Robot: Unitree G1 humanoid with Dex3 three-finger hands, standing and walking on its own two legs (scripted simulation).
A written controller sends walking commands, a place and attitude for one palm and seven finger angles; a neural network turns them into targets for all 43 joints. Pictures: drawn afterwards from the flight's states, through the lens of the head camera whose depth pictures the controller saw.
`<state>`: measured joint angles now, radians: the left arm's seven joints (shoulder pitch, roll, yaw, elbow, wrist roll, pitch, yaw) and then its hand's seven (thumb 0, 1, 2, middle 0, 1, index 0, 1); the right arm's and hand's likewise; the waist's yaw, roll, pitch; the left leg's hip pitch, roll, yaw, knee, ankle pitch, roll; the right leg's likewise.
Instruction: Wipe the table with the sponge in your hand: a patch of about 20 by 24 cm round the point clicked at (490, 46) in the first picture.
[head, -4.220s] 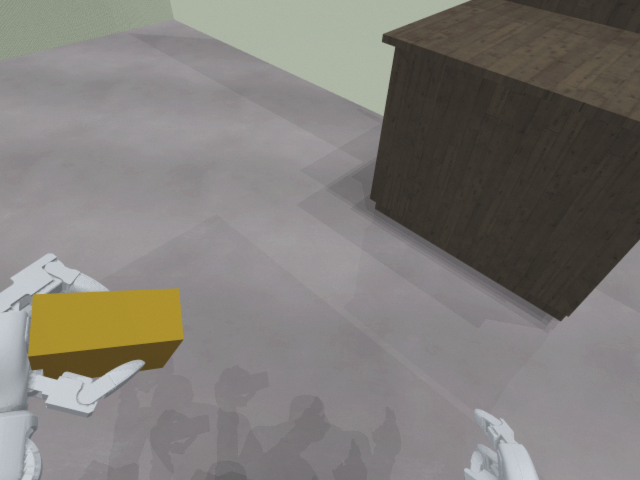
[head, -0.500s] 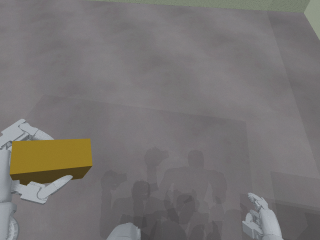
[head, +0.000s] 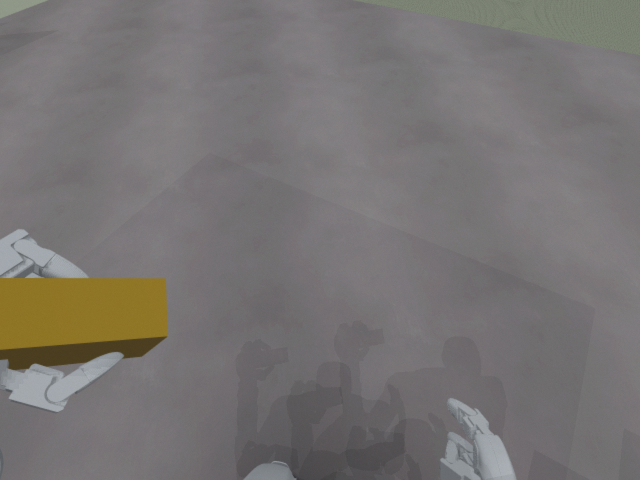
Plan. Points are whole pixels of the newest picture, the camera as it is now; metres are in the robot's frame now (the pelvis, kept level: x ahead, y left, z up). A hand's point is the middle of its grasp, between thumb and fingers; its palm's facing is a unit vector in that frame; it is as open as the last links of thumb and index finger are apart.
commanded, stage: walk to a spot facing it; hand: left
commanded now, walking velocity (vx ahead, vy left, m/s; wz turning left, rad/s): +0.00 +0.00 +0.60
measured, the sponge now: (106, 323) +0.21 +0.21 +0.17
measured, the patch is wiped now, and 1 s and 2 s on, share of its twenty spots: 0.00 0.00 0.00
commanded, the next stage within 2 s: turn to face it in 1.56 s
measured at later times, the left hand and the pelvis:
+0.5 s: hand out of the picture +0.05 +0.30 +0.19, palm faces +0.65 -0.65 -0.39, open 9.6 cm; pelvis -0.08 +0.00 +0.01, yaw +19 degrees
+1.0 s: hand out of the picture +0.00 +0.31 +0.18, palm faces +0.76 -0.47 -0.45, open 9.6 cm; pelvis -0.05 +0.00 +0.02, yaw +33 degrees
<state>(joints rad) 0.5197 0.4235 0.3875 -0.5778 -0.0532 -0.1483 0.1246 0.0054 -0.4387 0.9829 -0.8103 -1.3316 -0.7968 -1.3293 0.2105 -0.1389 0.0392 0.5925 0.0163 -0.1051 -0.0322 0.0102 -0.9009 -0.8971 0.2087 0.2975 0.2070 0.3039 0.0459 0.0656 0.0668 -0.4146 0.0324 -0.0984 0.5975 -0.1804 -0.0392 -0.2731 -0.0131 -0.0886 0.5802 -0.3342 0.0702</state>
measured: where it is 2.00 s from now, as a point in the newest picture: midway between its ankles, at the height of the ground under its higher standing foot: outside the picture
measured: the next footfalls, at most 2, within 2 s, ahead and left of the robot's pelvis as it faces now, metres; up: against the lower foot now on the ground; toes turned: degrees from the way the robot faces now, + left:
left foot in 0.36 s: -0.07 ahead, +0.13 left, +0.00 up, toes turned +20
right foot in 0.70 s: +0.03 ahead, -0.11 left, +0.00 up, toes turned +18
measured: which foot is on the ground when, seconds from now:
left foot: down 0.00-0.00, up 0.02-0.34, down 0.36-0.70, up 0.72-1.00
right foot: down 0.00-0.36, up 0.38-0.68, down 0.70-1.00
